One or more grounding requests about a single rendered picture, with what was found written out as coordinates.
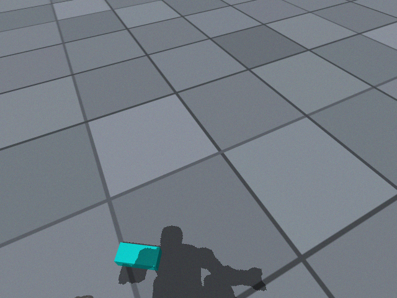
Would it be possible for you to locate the carton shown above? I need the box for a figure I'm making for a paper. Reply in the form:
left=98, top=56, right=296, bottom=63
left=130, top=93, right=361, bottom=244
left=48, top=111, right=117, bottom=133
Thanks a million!
left=114, top=242, right=162, bottom=271

